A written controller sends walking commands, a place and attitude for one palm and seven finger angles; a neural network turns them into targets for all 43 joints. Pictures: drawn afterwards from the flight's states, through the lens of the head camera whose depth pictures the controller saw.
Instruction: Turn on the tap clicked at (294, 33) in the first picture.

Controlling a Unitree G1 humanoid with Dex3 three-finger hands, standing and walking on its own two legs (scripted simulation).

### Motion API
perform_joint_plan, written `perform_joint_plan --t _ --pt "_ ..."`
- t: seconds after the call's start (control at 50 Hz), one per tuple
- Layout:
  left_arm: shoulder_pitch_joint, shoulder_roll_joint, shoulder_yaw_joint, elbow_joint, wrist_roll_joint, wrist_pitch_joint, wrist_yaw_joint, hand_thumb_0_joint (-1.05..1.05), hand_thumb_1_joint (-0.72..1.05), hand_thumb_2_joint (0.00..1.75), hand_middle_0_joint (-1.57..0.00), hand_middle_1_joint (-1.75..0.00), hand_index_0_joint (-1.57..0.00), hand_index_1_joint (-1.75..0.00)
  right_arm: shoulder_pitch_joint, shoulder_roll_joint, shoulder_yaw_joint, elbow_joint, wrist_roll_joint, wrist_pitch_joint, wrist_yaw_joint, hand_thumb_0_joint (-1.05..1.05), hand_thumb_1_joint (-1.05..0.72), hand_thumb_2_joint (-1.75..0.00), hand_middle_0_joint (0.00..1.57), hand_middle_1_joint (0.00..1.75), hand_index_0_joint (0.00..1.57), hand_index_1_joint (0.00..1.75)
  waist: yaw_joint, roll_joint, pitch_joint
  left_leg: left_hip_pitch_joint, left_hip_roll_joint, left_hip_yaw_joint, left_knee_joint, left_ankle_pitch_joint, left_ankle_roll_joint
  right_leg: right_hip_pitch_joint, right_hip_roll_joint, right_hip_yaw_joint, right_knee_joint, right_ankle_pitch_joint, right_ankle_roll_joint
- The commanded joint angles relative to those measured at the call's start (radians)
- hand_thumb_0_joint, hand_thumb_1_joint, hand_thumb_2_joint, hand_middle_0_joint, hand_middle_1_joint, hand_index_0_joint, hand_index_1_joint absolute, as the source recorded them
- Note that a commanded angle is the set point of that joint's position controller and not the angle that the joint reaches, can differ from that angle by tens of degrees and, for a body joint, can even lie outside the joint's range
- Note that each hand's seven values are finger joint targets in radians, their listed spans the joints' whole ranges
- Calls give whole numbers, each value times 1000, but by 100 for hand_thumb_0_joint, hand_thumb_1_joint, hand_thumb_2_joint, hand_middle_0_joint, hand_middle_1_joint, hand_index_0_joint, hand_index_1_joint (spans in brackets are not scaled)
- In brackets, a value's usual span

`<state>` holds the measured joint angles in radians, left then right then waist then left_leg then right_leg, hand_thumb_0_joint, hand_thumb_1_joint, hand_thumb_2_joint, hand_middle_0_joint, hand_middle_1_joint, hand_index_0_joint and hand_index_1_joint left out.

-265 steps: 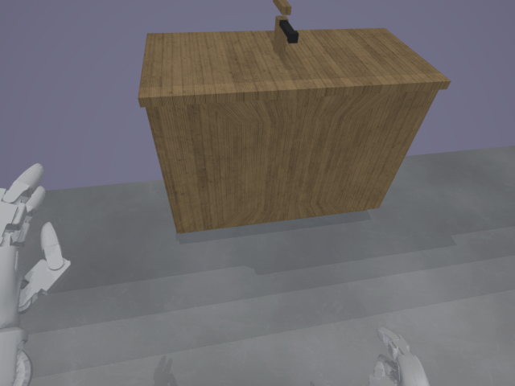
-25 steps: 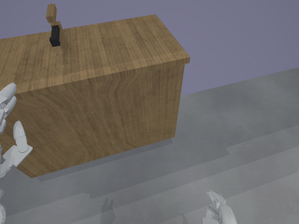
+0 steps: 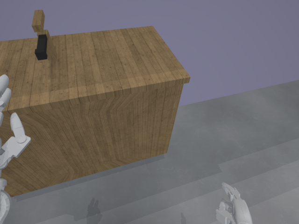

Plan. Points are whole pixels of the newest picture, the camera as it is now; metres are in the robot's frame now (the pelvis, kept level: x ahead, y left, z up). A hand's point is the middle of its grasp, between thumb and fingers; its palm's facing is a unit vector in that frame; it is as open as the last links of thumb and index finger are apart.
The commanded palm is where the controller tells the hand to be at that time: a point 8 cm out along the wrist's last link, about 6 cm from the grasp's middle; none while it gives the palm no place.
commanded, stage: take the last steps up to it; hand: left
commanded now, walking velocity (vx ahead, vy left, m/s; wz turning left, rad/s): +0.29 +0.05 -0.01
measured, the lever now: (41, 54) +0.59 +0.40 +0.12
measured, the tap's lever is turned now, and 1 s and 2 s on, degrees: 0 0 0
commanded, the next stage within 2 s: come to a stop and stand still in 0.72 s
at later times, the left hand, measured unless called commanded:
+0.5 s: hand (67, 108) +0.30 +0.20 +0.19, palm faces +0.39 -0.81 -0.44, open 7.4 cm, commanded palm +0.25 +0.25 +0.19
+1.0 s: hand (71, 94) +0.35 +0.20 +0.18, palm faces +0.46 -0.79 -0.41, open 7.4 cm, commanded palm +0.29 +0.24 +0.19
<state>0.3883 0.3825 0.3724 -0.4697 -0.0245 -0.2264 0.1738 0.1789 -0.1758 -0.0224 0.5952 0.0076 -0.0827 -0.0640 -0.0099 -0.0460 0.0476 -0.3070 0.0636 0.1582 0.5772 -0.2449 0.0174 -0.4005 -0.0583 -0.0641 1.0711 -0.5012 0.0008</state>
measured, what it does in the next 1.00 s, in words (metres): walks ahead: right foot, then left foot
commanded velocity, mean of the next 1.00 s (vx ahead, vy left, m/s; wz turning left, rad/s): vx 0.14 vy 0.09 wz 0.02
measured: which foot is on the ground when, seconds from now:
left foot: down 0.00-0.20, up 0.22-0.54, down 0.56-0.84, up 0.86-1.00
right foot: up 0.00-0.18, down 0.20-0.58, up 0.60-0.80, down 0.82-1.00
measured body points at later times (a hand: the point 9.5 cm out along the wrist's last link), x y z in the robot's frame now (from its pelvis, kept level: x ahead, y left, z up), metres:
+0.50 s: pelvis +0.09 -0.04 +0.01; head +0.13 -0.04 +0.46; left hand +0.28 +0.24 +0.21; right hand +0.25 -0.30 -0.08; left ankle +0.15 +0.10 -0.70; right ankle +0.09 -0.13 -0.73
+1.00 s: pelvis +0.14 -0.04 +0.01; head +0.16 -0.06 +0.46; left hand +0.32 +0.24 +0.20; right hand +0.31 -0.25 -0.10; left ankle +0.14 +0.09 -0.68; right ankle +0.16 -0.13 -0.73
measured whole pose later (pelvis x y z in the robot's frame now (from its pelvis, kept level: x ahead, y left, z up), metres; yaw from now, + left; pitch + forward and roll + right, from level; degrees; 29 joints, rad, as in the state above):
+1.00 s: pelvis +0.14 -0.04 +0.01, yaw +2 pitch -1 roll +2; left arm 0.44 0.33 0.34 -0.46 -0.03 -0.21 0.16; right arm 0.19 -0.18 0.03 0.66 0.00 -0.06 -0.04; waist 0.02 0.01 0.07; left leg -0.39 0.02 0.06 0.87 -0.41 -0.04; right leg -0.24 -0.06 -0.13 0.55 -0.28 -0.04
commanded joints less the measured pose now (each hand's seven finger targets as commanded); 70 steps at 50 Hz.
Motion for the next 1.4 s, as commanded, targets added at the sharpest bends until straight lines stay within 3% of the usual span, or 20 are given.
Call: perform_joint_plan --t 0.0,0.14,0.16,0.18,0.2,0.22,0.28,0.32,0.5,0.58,0.64,0.7,0.78,0.84,0.9,0.98,1.06,1.16,1.24,1.38 --pt "37 148 101 -347 0 -78 1 0 90 90 -20 -30 -20 -30 -36 -134 -36 -125 3 -70 1 0 -90 -90 20 30 20 30 12 278 -134 167 243 -246 -284 133 173 -165 -44 -10 -40 97 21" --pt "20 126 100 -174 1 -52 6 0 90 90 -20 -30 -20 -30 -34 -127 -23 -109 2 -69 -12 0 -90 -90 20 30 20 30 16 196 -136 -11 168 -92 -113 -89 75 243 32 -132 -551 210 27" --pt "-2 140 102 -157 8 -50 7 0 90 90 -20 -30 -20 -30 -34 -116 -23 -106 3 -63 -14 0 -90 -90 20 30 20 30 19 87 -139 -79 116 -51 50 -161 48 304 -32 -22 -636 188 -6" --pt "-6 169 109 -132 15 -40 9 0 90 90 -20 -30 -20 -30 -23 -90 -16 -113 3 -53 -11 0 -90 -90 20 30 20 30 17 -187 -144 -257 -2 9 327 -264 7 384 -231 336 -740 185 -105" --pt "-53 197 137 -138 -4 -34 9 0 90 90 -20 -30 -20 -30 -82 -106 -12 -126 0 -65 -8 0 -90 -90 20 30 20 30 43 -296 -111 -382 -34 -79 528 -324 -14 370 -369 573 -818 209 -177" --pt "-89 189 121 -162 -9 -45 0 0 90 90 -20 -30 -20 -30 -66 -122 -25 -103 -1 -67 2 0 -90 -90 20 30 20 30 23 -265 -99 -387 -7 -167 635 -255 -26 339 -382 587 -841 177 -193" --pt "-65 180 125 -205 7 -72 -8 0 90 90 -20 -30 -20 -30 -83 -106 -4 -79 -1 -40 6 0 -90 -90 20 30 20 30 15 -70 -113 -345 33 -161 603 -138 -45 314 -302 260 -762 445 -162" --pt "10 158 115 -194 7 -80 -5 0 90 90 -20 -30 -20 -30 -77 -113 -11 -86 -6 -34 2 0 -90 -90 20 30 20 30 7 -73 -123 -274 30 -120 453 -99 -42 300 -273 141 -743 605 -142" --pt "49 154 116 -289 -4 -68 28 0 90 90 -20 -30 -20 -30 -26 -125 -41 -154 -3 -29 -7 0 -90 -90 20 30 20 30 11 -7 -161 96 -26 -6 -136 71 -16 266 -196 70 -574 454 -84" --pt "4 162 108 -219 -9 -83 6 0 90 90 -20 -30 -20 -30 -33 -151 -43 -159 -2 -39 -15 0 -90 -90 20 30 20 30 8 388 -134 245 327 -531 -292 171 209 -128 13 -2 -71 -142 7" --pt "-9 141 75 -258 1 -75 -1 0 90 90 -20 -30 -20 -30 -28 -148 -42 -129 6 -55 -3 0 -90 -90 20 30 20 30 5 247 -111 190 266 -376 -245 226 201 -124 -16 11 -106 -18 18" --pt "51 145 91 -298 -7 -62 -1 0 90 90 -20 -30 -20 -30 -30 -145 -32 -132 4 -67 5 0 -90 -90 20 30 20 30 10 281 -144 113 201 -237 -221 236 147 38 15 -58 -301 54 24" --pt "26 152 108 -242 2 -43 5 0 90 90 -20 -30 -20 -30 -46 -134 -17 -132 2 -56 -2 0 -90 -90 20 30 20 30 18 173 -151 -37 136 -145 -91 -48 64 273 8 -48 -610 195 10" --pt "-24 173 118 -176 -21 -19 5 0 90 90 -20 -30 -20 -30 -53 -119 -18 -132 -1 -46 4 0 -90 -90 20 30 20 30 24 -227 -74 -220 -40 -90 343 -252 -34 239 -329 486 -820 284 -159" --pt "-55 153 93 -189 -14 -33 5 0 90 90 -20 -30 -20 -30 -78 -91 15 -107 1 -39 11 0 -90 -90 20 30 20 30 5 -74 -90 -212 -4 -166 421 -215 -57 289 -316 290 -722 761 -171" --pt "46 138 100 -188 3 -37 12 0 90 90 -20 -30 -20 -30 -104 -88 14 -138 -10 -23 -7 0 -90 -90 20 30 20 30 29 -115 -156 -92 -40 -78 128 -129 -48 364 -225 106 -640 941 -112" --pt "62 144 96 -294 -2 -27 19 0 90 90 -20 -30 -20 -30 -53 -109 -8 -159 -11 -4 -8 0 -90 -90 20 30 20 30 10 -43 -202 86 -37 -80 -132 123 -45 330 -171 87 -586 764 -60" --pt "54 155 98 -308 -3 -43 8 0 90 90 -20 -30 -20 -30 -60 -137 -12 -172 -14 -22 -10 0 -90 -90 20 30 20 30 24 331 -128 64 217 -318 -269 445 71 158 18 1 -389 58 14" --pt "44 126 64 -283 1 -46 8 0 90 90 -20 -30 -20 -30 -17 -149 -23 -146 -7 -60 4 0 -90 -90 20 30 20 30 10 268 -181 180 192 -252 -181 519 63 167 36 5 -519 133 15" --pt "45 134 74 -217 -25 -4 -2 0 90 90 -20 -30 -20 -30 -47 -130 -6 -150 -1 -35 1 0 -90 -90 20 30 20 30 6 4 -139 46 23 -122 -66 -1 -35 180 -89 195 -737 345 -39"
